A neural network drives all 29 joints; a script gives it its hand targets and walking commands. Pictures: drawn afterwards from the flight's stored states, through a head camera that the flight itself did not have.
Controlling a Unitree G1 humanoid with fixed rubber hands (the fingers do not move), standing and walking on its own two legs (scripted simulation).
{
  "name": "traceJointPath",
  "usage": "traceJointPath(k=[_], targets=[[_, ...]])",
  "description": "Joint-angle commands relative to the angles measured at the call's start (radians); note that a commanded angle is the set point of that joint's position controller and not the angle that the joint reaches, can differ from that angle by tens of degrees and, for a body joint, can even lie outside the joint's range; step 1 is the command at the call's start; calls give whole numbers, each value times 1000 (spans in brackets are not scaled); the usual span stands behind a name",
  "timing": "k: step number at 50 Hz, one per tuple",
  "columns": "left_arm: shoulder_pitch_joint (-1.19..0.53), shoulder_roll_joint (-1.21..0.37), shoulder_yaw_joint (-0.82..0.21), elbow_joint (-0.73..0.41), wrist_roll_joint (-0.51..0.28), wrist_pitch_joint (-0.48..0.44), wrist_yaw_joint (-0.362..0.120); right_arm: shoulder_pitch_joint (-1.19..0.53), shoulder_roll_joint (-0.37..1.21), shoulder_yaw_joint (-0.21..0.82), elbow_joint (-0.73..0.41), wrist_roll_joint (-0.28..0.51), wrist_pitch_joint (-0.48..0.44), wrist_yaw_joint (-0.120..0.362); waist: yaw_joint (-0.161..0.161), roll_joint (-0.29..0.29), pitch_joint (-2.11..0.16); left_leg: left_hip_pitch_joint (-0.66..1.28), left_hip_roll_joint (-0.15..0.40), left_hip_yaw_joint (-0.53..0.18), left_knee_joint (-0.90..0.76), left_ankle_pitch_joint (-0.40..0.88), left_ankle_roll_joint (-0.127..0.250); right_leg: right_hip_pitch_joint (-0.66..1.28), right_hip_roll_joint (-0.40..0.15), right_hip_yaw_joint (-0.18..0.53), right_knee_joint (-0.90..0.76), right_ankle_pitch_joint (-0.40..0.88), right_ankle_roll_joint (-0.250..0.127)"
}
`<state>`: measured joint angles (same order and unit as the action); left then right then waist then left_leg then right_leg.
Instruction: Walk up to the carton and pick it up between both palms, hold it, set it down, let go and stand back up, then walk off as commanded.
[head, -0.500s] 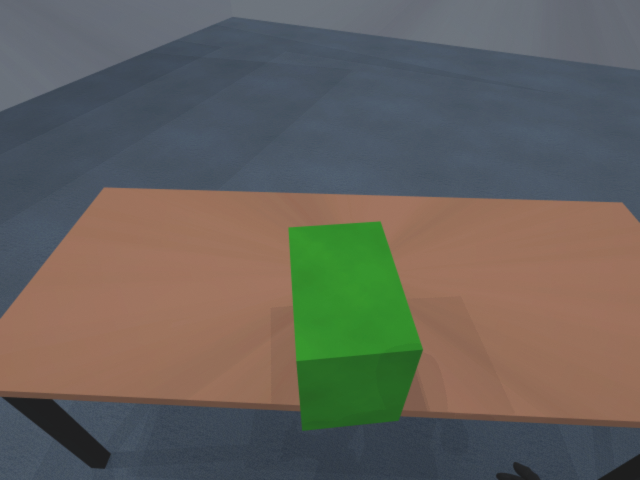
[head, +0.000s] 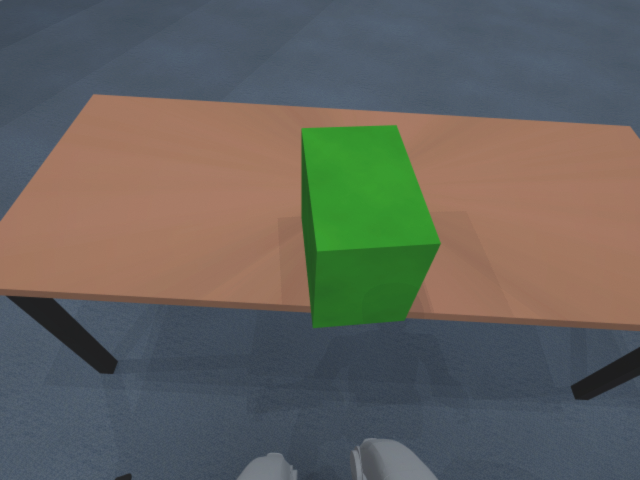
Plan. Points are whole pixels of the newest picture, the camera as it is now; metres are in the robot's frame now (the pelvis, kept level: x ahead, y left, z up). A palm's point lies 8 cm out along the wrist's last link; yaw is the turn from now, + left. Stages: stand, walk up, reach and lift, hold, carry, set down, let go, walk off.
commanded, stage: walk off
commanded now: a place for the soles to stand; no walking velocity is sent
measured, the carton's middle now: (354, 227) +0.54 -0.04 -0.06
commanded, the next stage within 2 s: none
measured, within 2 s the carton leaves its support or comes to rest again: neither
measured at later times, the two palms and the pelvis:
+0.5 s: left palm out of the picture -0.11 +0.25 -0.08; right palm out of the picture -0.07 -0.36 -0.13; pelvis -0.18 -0.07 +0.00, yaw -1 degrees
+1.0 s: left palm out of the picture -0.25 +0.28 -0.08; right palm out of the picture -0.33 -0.34 -0.11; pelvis -0.35 -0.03 +0.01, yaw -1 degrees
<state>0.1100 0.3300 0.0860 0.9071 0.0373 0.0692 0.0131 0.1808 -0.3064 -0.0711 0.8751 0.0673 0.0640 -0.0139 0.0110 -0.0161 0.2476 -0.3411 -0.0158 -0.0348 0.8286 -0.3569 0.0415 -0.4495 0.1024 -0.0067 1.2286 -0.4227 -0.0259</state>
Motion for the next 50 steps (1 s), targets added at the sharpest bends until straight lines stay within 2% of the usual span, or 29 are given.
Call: traceJointPath(k=[1,4,8,10,11,12,13,14,15,16,17,18,19,22,25,28,32,34,37,40,42,43,44,45,46,47,48,49,50], targets=[[81,270,67,-118,-35,-3,10,-38,-283,-62,-227,-104,-26,-28,-42,168,-176,118,258,-428,-398,173,223,-99,44,197,155,-146,39],[75,272,56,-131,-38,-16,11,21,-289,-71,-243,-98,-27,-39,-57,191,-282,281,269,-439,-311,350,241,-145,8,224,57,-186,27],[110,267,52,-133,-43,-28,10,33,-297,-79,-254,-100,-25,-44,-54,246,-370,303,282,-420,-238,520,241,-78,-55,230,-144,-232,27],[163,267,58,-123,-40,-32,10,3,-305,-82,-264,-101,-21,-45,-31,276,-394,222,306,-432,-217,531,237,11,-100,236,-276,-264,18],[211,265,61,-105,-37,-35,9,-28,-314,-84,-266,-100,-16,-45,-1,270,-407,145,297,-409,-186,498,217,101,-114,227,-386,-229,14],[273,257,66,-81,-33,-40,9,-84,-315,-82,-272,-95,-13,-43,47,275,-395,9,265,-348,-149,452,179,215,-122,208,-527,-124,18],[296,269,71,-77,-17,-49,9,-107,-289,-71,-263,-91,-6,-42,88,166,-354,-171,139,-241,-36,265,86,312,-178,292,-754,-19,16],[232,334,78,-102,8,-60,11,-67,-213,-52,-247,-84,-2,-42,53,-148,-272,-425,-126,-126,198,-190,9,329,-360,607,-849,260,12],[167,401,103,-129,20,-58,12,-90,-262,-63,-254,-99,-1,-57,55,-107,-211,-371,-154,-229,317,-282,-15,124,-454,673,-899,305,-16],[99,412,111,-144,20,-55,20,-76,-296,-75,-224,-108,0,-56,49,-74,-170,-299,-148,-257,378,-258,-3,2,-473,726,-948,55,-22],[34,386,103,-162,13,-60,27,-69,-317,-80,-202,-105,4,-49,18,-12,-104,-302,-144,-283,411,-165,2,-34,-413,662,-966,-79,59],[5,369,105,-160,8,-64,28,-34,-325,-80,-178,-97,7,-43,-2,-4,-104,-332,-152,-283,437,-102,-7,24,-373,624,-966,-128,113],[-18,342,106,-152,1,-66,28,7,-332,-81,-150,-86,6,-41,-14,-10,-109,-350,-152,-284,445,-67,-18,68,-338,573,-941,-88,140],[16,282,103,-150,-12,-68,27,86,-308,-69,-117,-83,9,-38,-16,12,-196,-383,-144,-276,434,-25,-42,265,-294,503,-904,-19,173],[65,258,99,-146,-20,-69,26,102,-303,-69,-101,-79,7,-35,-1,-15,-256,-359,-124,-248,374,-27,-56,401,-276,466,-905,47,181],[84,241,97,-145,-25,-68,27,131,-306,-69,-80,-76,7,-32,3,-44,-291,-283,-108,-199,300,-40,-53,467,-266,417,-934,107,209],[81,226,91,-149,-27,-63,26,168,-310,-68,-51,-72,5,-26,6,-51,-313,-159,-85,-134,207,-89,-51,469,-261,352,-962,132,197],[79,225,91,-146,-26,-58,24,193,-303,-67,-38,-72,8,-21,3,-60,-311,-99,-82,-97,147,-114,-46,445,-259,336,-1003,61,197],[41,233,93,-148,-19,-48,20,255,-300,-70,-7,-72,13,-12,-24,-98,-300,-1,-73,-43,42,-149,-38,385,-259,299,-1058,-38,164],[2,243,89,-146,-10,-37,17,330,-288,-73,10,-77,17,-1,-61,-132,-317,120,-62,30,-84,-193,-17,318,-261,262,-1093,-68,130],[-11,254,90,-145,-5,-27,20,360,-282,-72,14,-80,17,8,-73,-168,-327,205,-41,70,-177,-187,6,268,-257,238,-1096,-94,110],[-25,261,93,-146,-3,-22,22,385,-282,-75,13,-83,18,13,-93,-162,-332,244,-27,78,-232,-162,38,230,-247,230,-1049,-123,108],[-46,264,97,-146,-5,-16,25,406,-279,-79,14,-85,16,16,-121,-143,-333,309,-8,73,-329,-79,88,167,-202,184,-943,-154,113],[-54,244,94,-149,-15,-11,26,376,-287,-82,0,-91,21,16,-134,-18,-284,250,55,-67,-404,-38,161,88,-139,164,-661,-212,93],[-48,204,84,-169,-24,-8,26,263,-314,-73,-57,-107,22,11,-114,225,-176,32,240,-471,-535,-235,259,-48,36,76,-204,-252,78],[-24,248,100,-181,-11,-9,39,82,-328,-51,-130,-111,15,-2,-32,133,-20,-202,346,-668,-652,-212,246,-91,109,114,10,-167,76],[-3,273,100,-193,-11,-12,44,-16,-375,-49,-174,-106,7,-10,-14,149,45,-368,375,-743,-718,-244,229,-9,119,223,85,-159,61],[-1,281,98,-182,-17,-14,45,-94,-367,-40,-194,-109,-1,-20,18,78,101,-426,329,-666,-674,-135,205,28,96,285,115,-116,42],[36,270,93,-171,-30,-15,39,-155,-353,-38,-197,-112,-10,-27,53,54,122,-428,289,-549,-602,14,194,36,72,271,161,-94,33]])
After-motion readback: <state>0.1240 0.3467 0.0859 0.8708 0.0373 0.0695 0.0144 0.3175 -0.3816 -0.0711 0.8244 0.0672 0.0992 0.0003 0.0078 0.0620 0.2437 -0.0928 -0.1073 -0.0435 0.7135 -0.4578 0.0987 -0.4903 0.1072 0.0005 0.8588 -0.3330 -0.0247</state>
